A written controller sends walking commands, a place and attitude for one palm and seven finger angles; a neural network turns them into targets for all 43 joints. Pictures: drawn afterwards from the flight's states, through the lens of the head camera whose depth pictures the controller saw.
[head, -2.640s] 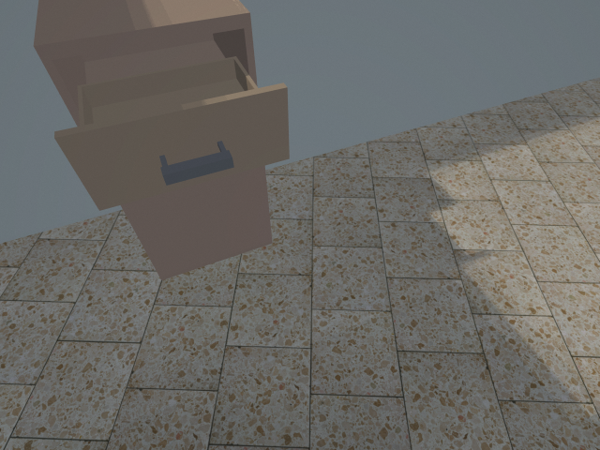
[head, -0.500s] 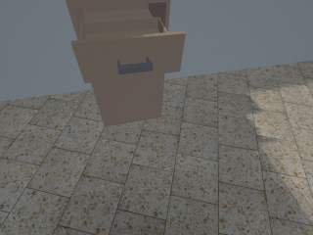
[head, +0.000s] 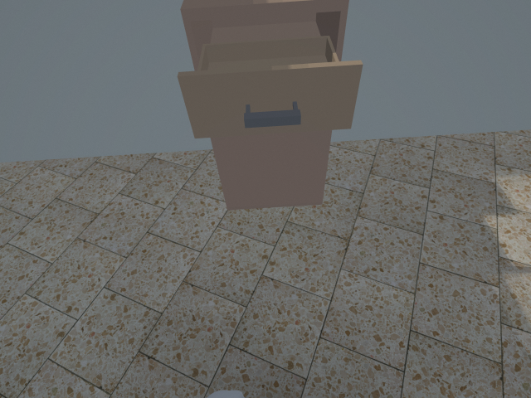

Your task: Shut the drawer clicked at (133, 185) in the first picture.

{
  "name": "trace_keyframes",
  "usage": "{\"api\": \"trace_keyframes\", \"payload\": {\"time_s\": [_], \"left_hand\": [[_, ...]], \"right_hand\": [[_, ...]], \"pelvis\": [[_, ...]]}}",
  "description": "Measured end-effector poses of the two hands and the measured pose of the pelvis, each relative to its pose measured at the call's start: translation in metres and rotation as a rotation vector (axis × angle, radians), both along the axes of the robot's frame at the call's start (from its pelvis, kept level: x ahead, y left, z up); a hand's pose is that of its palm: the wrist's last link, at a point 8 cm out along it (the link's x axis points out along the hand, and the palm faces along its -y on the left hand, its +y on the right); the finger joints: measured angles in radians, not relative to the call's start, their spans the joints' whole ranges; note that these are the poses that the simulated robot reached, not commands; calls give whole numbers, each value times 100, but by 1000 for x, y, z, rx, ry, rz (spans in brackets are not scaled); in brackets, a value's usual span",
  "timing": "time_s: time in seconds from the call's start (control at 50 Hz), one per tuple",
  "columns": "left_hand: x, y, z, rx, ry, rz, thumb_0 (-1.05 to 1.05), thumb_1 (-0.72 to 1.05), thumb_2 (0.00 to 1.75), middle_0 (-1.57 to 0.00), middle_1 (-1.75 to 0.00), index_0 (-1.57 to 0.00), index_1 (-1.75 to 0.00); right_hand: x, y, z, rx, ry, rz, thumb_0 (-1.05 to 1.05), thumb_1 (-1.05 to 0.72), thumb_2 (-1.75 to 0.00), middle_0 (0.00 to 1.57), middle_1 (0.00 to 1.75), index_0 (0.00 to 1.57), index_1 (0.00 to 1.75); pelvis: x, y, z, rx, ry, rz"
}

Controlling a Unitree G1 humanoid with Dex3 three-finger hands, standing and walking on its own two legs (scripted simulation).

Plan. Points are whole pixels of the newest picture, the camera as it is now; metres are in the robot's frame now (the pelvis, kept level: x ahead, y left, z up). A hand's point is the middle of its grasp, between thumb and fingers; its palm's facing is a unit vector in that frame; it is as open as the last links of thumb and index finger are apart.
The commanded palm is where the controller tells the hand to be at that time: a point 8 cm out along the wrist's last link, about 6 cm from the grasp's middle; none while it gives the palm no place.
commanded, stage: take the last steps up to it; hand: left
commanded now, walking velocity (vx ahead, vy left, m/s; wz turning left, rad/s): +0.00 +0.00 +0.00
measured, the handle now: (271, 112) +0.72 +0.02 +0.02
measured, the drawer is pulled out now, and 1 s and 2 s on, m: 0.30 0.30 0.30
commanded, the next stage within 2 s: come to a stop and stand still in 1.24 s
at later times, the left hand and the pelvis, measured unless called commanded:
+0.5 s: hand out of the picture +0.04 +0.17 -0.17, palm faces +0.05 -0.99 -0.13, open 7.3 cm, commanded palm none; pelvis +0.07 -0.01 +0.01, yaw -1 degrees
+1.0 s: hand (236, 330) +0.28 +0.09 -0.20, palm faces +0.01 -0.99 -0.12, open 7.3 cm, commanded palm none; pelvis +0.25 -0.08 -0.01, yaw -2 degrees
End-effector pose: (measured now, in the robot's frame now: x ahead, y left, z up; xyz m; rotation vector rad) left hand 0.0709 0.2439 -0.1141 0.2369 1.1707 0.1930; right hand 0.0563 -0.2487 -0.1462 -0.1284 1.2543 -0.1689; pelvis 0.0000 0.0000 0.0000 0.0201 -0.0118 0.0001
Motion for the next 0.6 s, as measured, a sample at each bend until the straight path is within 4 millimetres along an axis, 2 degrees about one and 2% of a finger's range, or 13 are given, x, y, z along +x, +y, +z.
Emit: {"api": "trace_keyframes", "payload": {"time_s": [0.12, 0.26, 0.3, 0.34, 0.4, 0.46, 0.52, 0.6], "left_hand": [[-48, -10, -2, -28, 84, 69, 0, 91, 89, -21, -30, -20, -30], [-111, -15, -25, -119, 254, 157, 0, 91, 89, -20, -30, -20, -30], [-124, -15, -36, -145, 322, 161, 0, 91, 89, -20, -30, -20, -30], [-125, -16, -38, -163, 382, 143, 0, 91, 89, -20, -30, -20, -30], [-106, -17, -35, -179, 393, 127, 1, 91, 89, -20, -30, -20, -30], [-69, -20, -33, -177, 348, 107, 1, 91, 89, -20, -30, -20, -30], [-20, -26, -32, -164, 292, 70, 1, 91, 89, -20, -30, -20, -30], [59, -43, -35, -131, 205, -2, 0, 91, 89, -20, -30, -20, -30]], "right_hand": [[6, -4, 9, -6, 21, 48, 0, -90, -89, 20, 30, 20, 30], [21, 14, 16, -39, 20, 99, 0, -90, -89, 20, 30, 20, 30], [22, 19, 13, -52, 5, 87, 0, -90, -89, 20, 30, 20, 30], [15, 23, 17, -56, 8, 64, 0, -90, -89, 20, 30, 20, 30], [-3, 24, 21, -56, 61, 25, 0, -90, -89, 21, 30, 20, 30], [-22, 20, 22, -48, 145, -13, 0, -90, -89, 21, 30, 20, 30], [-38, 12, 20, -34, 227, -56, 0, -90, -89, 21, 30, 20, 30], [-49, -6, 12, -9, 321, -120, 0, -90, -89, 21, 30, 20, 30]], "pelvis": [[0, -6, 8, 10, -7, 37], [15, 4, 3, -21, 11, 42], [20, 7, -3, -26, 14, 32], [27, 6, -1, -15, 9, 14], [40, 2, 4, -15, 10, 3], [55, -4, 6, -19, 15, -7], [73, -15, 5, -20, 19, -18], [101, -38, -3, -17, 23, -31]]}}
